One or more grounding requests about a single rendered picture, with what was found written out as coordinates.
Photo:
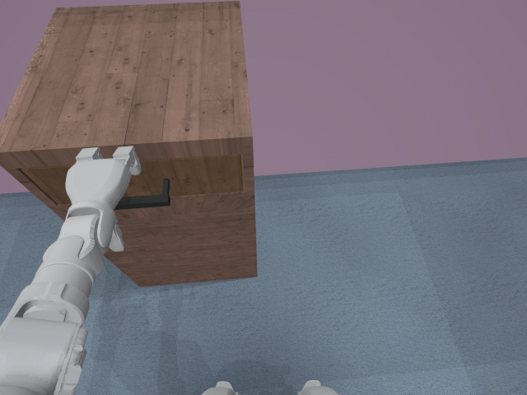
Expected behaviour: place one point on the robot left shin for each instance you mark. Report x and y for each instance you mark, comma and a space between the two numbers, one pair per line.
224, 385

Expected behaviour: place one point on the robot shin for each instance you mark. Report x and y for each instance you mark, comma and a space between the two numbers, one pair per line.
224, 385
311, 383

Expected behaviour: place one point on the drawer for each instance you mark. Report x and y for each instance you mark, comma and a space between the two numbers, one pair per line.
188, 176

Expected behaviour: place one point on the robot right shin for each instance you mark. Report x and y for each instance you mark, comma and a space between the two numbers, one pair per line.
311, 383

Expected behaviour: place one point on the robot left forearm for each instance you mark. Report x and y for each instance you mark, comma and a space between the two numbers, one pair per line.
65, 278

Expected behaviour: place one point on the handle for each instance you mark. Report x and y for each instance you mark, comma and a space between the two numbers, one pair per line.
162, 200

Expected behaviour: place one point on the cabinet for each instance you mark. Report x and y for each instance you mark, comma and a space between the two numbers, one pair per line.
169, 79

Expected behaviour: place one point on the robot left upper arm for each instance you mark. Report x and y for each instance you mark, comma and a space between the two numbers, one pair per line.
41, 357

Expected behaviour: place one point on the left robot hand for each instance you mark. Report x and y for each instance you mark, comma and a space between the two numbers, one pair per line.
96, 179

